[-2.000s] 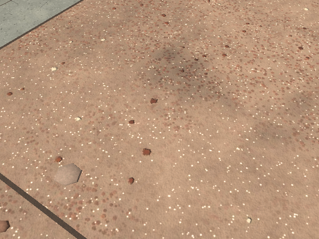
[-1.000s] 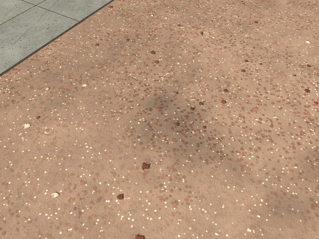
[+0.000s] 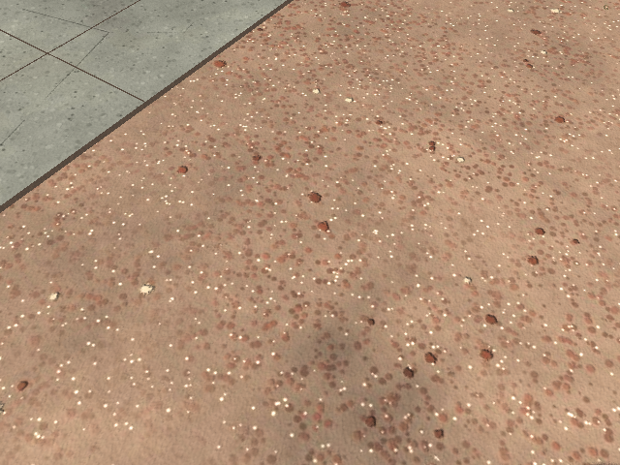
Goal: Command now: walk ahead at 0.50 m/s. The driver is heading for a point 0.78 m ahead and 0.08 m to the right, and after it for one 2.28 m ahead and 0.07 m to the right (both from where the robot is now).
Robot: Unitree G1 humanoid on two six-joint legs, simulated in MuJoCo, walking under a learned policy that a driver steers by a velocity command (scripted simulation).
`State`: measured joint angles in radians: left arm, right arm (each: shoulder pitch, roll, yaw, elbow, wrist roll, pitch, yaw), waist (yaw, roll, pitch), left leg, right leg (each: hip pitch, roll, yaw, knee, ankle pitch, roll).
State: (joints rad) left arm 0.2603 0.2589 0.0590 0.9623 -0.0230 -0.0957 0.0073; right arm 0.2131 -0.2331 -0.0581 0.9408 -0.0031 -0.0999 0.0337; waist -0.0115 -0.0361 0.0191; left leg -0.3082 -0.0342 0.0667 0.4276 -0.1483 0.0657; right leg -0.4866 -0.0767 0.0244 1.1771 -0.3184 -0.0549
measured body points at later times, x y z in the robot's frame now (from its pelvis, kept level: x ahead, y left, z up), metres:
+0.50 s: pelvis +0.28 -0.06 -0.01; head +0.31 -0.07 +0.44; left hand +0.43 +0.19 -0.12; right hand +0.28 -0.33 -0.16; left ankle +0.12 +0.08 -0.65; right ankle +0.36 -0.15 -0.74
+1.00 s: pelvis +0.56 -0.02 -0.02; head +0.60 -0.01 +0.43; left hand +0.52 +0.25 -0.17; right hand +0.76 -0.26 -0.12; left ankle +0.68 +0.08 -0.74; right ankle +0.37 -0.15 -0.72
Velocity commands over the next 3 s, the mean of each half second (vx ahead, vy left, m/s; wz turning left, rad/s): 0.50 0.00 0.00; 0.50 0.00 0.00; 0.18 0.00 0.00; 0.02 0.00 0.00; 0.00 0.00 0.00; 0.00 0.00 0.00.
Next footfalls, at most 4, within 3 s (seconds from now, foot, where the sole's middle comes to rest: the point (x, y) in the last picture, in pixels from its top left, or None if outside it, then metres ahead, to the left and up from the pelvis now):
0.40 right None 0.40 -0.15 -0.78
0.96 left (271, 361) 0.72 0.09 -0.78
1.40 right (367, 335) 0.79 -0.15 -0.78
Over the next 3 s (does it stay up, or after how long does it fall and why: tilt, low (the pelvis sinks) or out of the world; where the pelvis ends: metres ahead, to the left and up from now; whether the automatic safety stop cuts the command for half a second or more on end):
stays up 0.72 -0.02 0.00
